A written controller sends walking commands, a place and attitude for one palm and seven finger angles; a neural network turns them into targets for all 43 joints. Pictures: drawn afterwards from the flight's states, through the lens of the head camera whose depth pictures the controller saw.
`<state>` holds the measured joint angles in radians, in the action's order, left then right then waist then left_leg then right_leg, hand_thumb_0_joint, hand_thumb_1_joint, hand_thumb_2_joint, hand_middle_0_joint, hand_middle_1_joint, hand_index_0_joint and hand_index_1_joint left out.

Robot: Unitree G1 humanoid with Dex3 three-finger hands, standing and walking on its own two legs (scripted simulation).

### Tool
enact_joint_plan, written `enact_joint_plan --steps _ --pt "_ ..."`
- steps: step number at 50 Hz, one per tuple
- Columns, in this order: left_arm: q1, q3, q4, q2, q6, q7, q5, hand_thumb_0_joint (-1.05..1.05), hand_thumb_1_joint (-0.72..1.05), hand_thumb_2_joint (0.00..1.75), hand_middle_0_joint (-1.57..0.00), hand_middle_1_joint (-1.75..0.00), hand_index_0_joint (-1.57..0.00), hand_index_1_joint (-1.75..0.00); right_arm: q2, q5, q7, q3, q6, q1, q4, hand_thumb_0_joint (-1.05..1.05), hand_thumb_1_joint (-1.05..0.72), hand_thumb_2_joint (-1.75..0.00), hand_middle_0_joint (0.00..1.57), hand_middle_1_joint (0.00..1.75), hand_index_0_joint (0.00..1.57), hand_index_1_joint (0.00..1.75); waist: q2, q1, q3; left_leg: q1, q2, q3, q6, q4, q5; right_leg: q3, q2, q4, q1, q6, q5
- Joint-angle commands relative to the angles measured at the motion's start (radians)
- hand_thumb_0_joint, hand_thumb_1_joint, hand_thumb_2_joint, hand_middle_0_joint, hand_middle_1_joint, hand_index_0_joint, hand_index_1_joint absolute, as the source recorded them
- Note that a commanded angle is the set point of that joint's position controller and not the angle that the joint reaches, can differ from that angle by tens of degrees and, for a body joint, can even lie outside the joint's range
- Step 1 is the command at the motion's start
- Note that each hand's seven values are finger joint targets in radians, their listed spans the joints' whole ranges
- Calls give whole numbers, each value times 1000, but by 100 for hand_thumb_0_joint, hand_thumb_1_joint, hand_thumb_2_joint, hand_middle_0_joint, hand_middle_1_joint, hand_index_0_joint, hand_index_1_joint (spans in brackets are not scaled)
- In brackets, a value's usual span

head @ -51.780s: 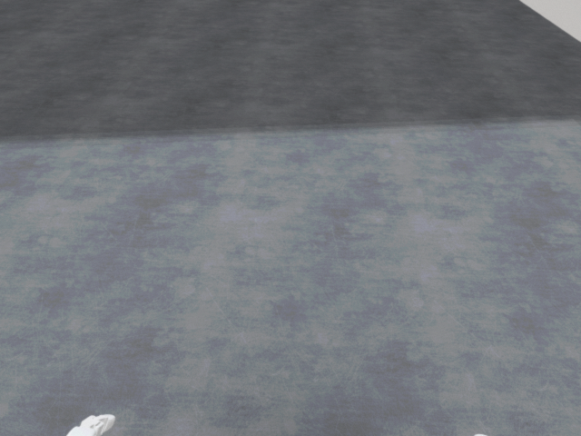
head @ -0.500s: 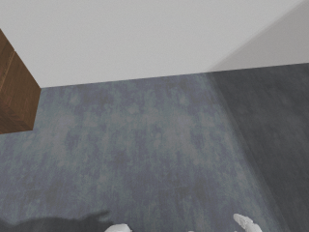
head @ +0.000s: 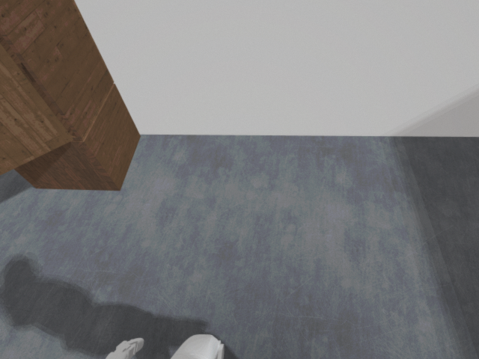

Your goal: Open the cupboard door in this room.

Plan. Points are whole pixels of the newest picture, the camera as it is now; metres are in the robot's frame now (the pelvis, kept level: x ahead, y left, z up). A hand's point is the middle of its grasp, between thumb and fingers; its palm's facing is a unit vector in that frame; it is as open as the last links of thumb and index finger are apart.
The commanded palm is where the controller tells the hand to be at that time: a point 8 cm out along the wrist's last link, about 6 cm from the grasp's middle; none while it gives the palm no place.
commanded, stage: turn to face it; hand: left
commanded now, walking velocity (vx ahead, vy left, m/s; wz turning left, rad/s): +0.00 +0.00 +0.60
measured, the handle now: out of the picture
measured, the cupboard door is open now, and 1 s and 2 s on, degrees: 41 41 41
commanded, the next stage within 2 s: take the last steps up to it in 0.88 s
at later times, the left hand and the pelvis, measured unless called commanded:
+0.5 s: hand out of the picture +0.02 +0.25 -0.17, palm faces +0.34 -0.91 -0.26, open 7.4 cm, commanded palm none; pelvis +0.02 +0.03 +0.00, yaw +17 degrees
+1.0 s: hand out of the picture +0.00 +0.16 -0.15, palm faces +0.53 -0.81 -0.25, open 7.3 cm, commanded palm none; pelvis +0.05 -0.02 +0.01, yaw +31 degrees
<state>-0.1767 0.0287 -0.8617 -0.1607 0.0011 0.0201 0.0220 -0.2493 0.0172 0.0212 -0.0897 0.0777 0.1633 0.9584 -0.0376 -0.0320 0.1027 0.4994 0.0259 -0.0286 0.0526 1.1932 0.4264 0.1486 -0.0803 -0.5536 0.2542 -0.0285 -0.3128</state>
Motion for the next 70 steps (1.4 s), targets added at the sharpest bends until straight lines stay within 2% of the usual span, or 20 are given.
enact_joint_plan --steps 1,9,13,14,15,16,22,30,33,34,35,36,39,49,56,57,59,62,66,70 --pt "-61 57 46 -183 -24 21 0 0 90 90 -20 -30 -20 -30 -43 -3 10 -7 -17 -49 -78 0 -90 -90 20 30 20 30 200 41 -129 77 -49 26 19 -43 -27 -107 -255 199 -201 -66 502" --pt "-146 83 2 -241 -16 16 9 0 90 90 -20 -30 -20 -30 -19 -9 12 17 -34 -131 -104 0 -90 -90 20 30 20 30 248 84 -136 -40 -42 123 -10 -409 42 -31 -318 106 -256 -88 686" --pt "-106 91 4 -262 -10 2 -2 0 90 90 -20 -30 -20 -30 -72 -1 9 2 -47 -11 -90 0 -90 -90 20 30 20 30 186 -1 -186 -335 -21 151 -44 -719 -196 65 -293 -102 -101 -3 554" --pt "-96 87 29 -220 -6 -6 -8 0 90 90 -20 -30 -20 -30 -170 7 4 -23 -56 62 -78 0 -90 -90 20 30 20 30 -38 -47 -243 -524 -191 -75 -125 -776 -435 99 -205 -316 104 60 256" --pt "-40 60 84 -149 -2 -9 -11 0 90 90 -20 -30 -20 -30 -276 9 -6 -46 -56 132 -72 0 -90 -90 20 30 20 30 -298 -82 -243 -586 -445 -408 -283 -815 -872 43 -63 -534 348 114 -386" --pt "38 55 113 -179 13 3 1 0 90 90 -20 -30 -20 -30 -263 2 -14 -36 -50 171 -54 0 -90 -90 20 30 20 30 -148 -88 -231 -540 -463 -380 -315 -791 -854 -83 -61 -597 359 98 -380" --pt "-31 63 24 -159 26 -8 -3 0 90 90 -20 -30 -20 -30 -171 7 -37 -5 -70 -8 -105 0 -90 -90 20 30 20 30 -82 26 -152 -382 -261 -153 -220 -819 -733 -140 -37 -576 294 120 -109" --pt "-7 53 53 -133 21 -6 -9 0 90 90 -20 -30 -20 -30 -167 13 -31 -15 -55 -12 -105 0 -90 -90 20 30 20 30 -147 24 -128 -288 -227 -232 -216 -797 -593 -98 45 -224 116 108 -113" --pt "-101 59 30 -145 0 -3 -11 0 90 90 -20 -30 -20 -30 -152 4 -30 -18 -53 -42 -111 0 -90 -90 20 30 20 30 -110 72 -154 -199 -176 -228 -162 -699 -525 -84 56 64 -97 93 78" --pt "-139 70 22 -190 -13 3 -3 0 90 90 -20 -30 -20 -30 -112 -4 -25 -16 -56 -26 -114 0 -90 -90 20 30 20 30 12 86 -177 -100 -107 -173 -106 -597 -369 -172 -43 179 -235 67 172" --pt "-164 87 13 -283 -20 12 12 0 90 90 -20 -30 -20 -30 -45 -12 -19 -5 -59 -7 -130 0 -90 -90 20 30 20 30 303 92 -190 72 49 -2 -29 -352 40 -447 -318 226 -329 -45 342" --pt "-155 82 19 -293 -17 14 5 0 90 90 -20 -30 -20 -30 -79 -6 -20 -15 -46 -15 -130 0 -90 -90 20 30 20 30 335 97 -180 42 23 -31 -25 -127 218 -485 -436 247 -192 -135 386" --pt "-23 54 36 -191 -17 15 -1 0 90 90 -20 -30 -20 -30 -59 0 -7 -12 -23 -20 -70 0 -90 -90 20 30 20 30 206 30 -72 56 -28 -48 -14 88 9 -281 -263 243 -62 -94 319" --pt "-174 64 -56 -198 -29 18 8 0 90 90 -20 -30 -20 -30 8 -8 -10 24 -34 -72 -26 0 -90 -90 20 30 20 30 212 84 -135 -40 -28 57 -2 -338 56 -146 -261 178 -247 -115 637" --pt "-149 83 -105 -224 -25 -4 7 0 90 90 -20 -30 -20 -30 -10 -1 -5 30 -65 -1 -5 0 -90 -90 20 30 20 30 192 48 -92 -312 -15 138 -43 -695 -47 -139 -283 180 -40 -69 55" --pt "-119 80 -96 -210 -20 -9 -1 0 90 90 -20 -30 -20 -30 -39 0 -8 24 -74 64 12 0 -90 -90 20 30 20 30 113 8 -101 -444 -34 103 -67 -798 -84 -86 -239 97 69 -29 -50" --pt "-25 56 -21 -104 -12 -23 1 0 90 90 -20 -30 -20 -30 -195 20 -25 -11 -70 236 42 0 -90 -90 20 30 20 30 -279 -79 -70 -574 -391 -394 -258 -980 -49 47 -9 -371 432 56 -329" --pt "37 55 -44 -126 -12 -32 8 0 90 90 -20 -30 -20 -30 -115 8 -45 19 -85 162 19 0 -90 -90 20 30 20 30 -157 -27 -19 -446 -321 -306 -268 -1016 -24 -116 -51 -587 472 34 -149" --pt "-55 51 -106 -116 -13 -36 7 0 90 90 -20 -30 -20 -30 -67 -2 -45 42 -121 166 27 0 -90 -90 20 30 20 30 -58 32 -37 -484 -227 -131 -237 -990 -436 -95 -42 -583 416 51 12" --pt "-3 44 -89 -99 -10 -31 4 0 90 90 -20 -30 -20 -30 -54 -2 -45 44 -128 232 60 0 -90 -90 20 30 20 30 -51 27 -20 -502 -229 -116 -264 -992 -517 -86 -46 -503 435 64 37"
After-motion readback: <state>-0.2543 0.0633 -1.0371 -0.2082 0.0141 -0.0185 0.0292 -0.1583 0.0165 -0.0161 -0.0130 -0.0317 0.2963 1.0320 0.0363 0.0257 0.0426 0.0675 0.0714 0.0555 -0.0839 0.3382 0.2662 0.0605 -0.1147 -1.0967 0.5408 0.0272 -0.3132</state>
